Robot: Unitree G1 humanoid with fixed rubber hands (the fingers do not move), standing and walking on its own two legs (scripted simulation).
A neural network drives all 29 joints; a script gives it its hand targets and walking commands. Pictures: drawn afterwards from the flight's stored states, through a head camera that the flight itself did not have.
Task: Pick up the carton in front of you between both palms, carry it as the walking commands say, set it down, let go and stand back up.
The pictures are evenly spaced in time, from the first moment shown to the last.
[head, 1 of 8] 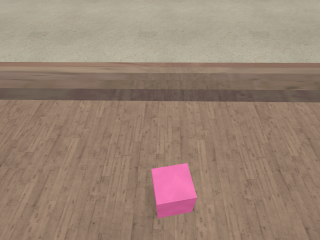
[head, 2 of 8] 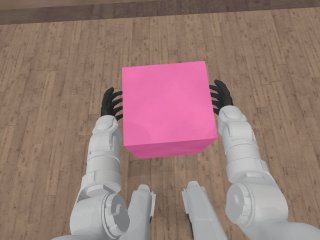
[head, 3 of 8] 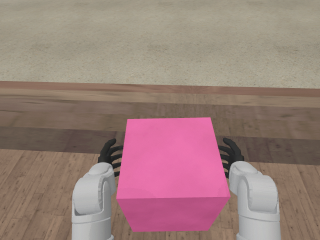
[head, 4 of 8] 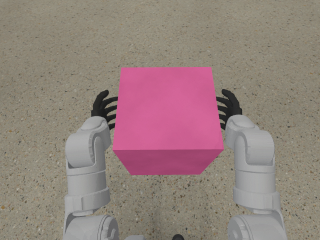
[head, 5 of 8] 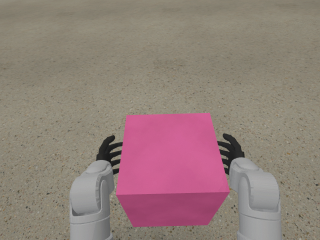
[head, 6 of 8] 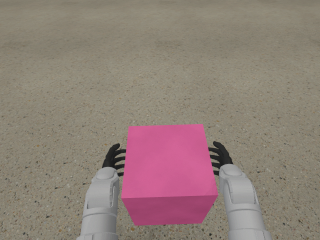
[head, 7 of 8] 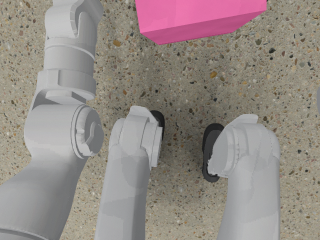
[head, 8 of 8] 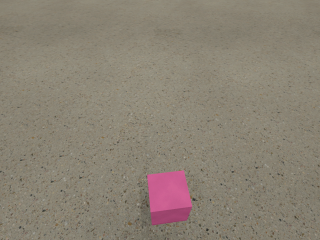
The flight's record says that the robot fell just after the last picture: no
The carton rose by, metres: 0.68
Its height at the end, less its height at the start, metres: -0.65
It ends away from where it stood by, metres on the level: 6.03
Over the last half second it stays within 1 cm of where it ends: yes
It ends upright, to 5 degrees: yes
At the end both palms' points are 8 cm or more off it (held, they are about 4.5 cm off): yes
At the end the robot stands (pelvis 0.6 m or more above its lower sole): yes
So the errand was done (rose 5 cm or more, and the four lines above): yes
